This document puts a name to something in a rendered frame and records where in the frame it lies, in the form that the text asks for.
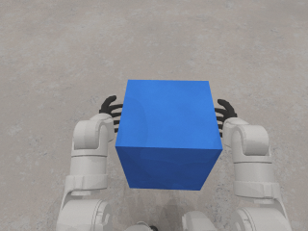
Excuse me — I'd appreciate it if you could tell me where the right robot hand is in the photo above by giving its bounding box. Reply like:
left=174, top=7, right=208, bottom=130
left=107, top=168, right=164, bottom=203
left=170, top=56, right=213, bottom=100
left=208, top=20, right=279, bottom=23
left=214, top=99, right=238, bottom=138

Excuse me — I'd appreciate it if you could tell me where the left robot shin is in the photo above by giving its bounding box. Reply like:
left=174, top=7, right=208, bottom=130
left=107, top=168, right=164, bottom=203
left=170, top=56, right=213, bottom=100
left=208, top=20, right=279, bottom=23
left=137, top=221, right=149, bottom=228

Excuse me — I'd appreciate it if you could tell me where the robot right upper arm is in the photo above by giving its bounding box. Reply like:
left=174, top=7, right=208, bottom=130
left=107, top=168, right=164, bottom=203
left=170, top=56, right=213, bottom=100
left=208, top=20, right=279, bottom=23
left=230, top=207, right=292, bottom=231

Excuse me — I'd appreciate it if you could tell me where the robot left upper arm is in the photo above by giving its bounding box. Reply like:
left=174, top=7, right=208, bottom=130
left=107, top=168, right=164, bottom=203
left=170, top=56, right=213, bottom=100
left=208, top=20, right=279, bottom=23
left=57, top=199, right=113, bottom=231

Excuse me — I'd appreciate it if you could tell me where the left robot hand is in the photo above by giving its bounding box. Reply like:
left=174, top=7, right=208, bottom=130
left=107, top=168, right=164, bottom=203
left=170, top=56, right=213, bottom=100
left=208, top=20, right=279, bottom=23
left=99, top=95, right=123, bottom=133

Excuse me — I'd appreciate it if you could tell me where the robot right forearm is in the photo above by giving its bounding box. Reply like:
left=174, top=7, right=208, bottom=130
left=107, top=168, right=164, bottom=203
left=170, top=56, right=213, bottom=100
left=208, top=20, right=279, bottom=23
left=222, top=117, right=293, bottom=231

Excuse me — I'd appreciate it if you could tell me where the robot left forearm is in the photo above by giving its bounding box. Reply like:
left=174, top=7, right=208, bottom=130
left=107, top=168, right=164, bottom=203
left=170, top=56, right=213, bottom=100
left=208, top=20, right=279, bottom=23
left=56, top=113, right=116, bottom=231

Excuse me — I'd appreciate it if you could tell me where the carton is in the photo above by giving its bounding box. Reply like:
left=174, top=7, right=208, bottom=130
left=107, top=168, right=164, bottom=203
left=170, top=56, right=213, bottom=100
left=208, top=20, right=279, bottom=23
left=115, top=79, right=223, bottom=191

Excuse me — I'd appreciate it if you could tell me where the robot right thigh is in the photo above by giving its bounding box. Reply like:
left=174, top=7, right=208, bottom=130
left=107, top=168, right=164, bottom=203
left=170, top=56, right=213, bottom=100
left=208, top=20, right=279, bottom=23
left=182, top=211, right=218, bottom=231

